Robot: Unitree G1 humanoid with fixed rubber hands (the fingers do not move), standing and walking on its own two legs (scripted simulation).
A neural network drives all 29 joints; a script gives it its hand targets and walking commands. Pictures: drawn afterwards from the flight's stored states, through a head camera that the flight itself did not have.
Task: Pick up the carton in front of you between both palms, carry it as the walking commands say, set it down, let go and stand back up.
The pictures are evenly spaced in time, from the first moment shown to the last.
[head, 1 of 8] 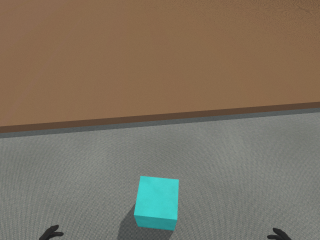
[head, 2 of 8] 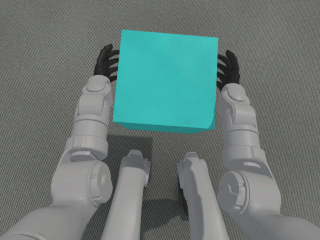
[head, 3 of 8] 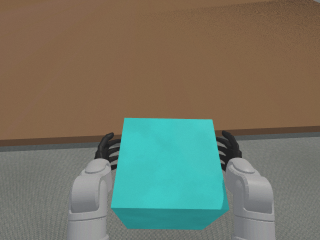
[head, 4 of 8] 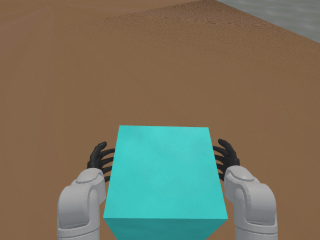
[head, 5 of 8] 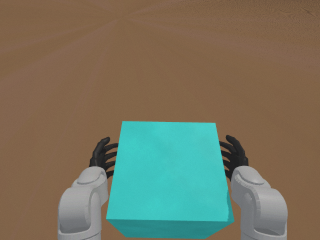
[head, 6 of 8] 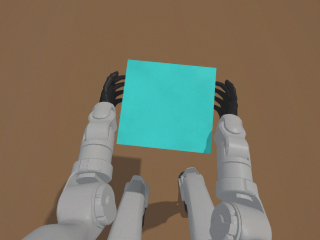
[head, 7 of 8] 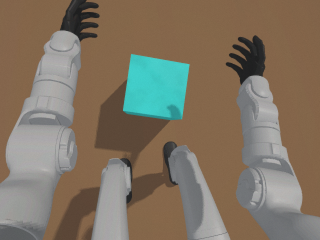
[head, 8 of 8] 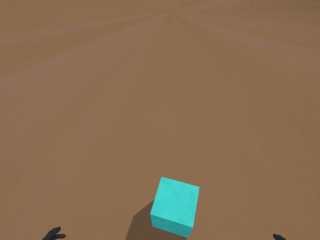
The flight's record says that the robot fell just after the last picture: no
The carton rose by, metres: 0.83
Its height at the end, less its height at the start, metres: +0.08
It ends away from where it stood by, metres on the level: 4.35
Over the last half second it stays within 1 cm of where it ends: yes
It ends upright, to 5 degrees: yes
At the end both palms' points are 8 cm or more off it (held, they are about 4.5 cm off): yes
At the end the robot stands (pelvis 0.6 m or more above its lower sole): yes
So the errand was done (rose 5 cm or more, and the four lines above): yes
